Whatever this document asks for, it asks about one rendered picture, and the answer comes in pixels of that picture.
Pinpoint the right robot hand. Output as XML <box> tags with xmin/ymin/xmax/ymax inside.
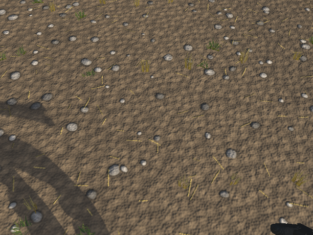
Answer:
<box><xmin>270</xmin><ymin>223</ymin><xmax>313</xmax><ymax>235</ymax></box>

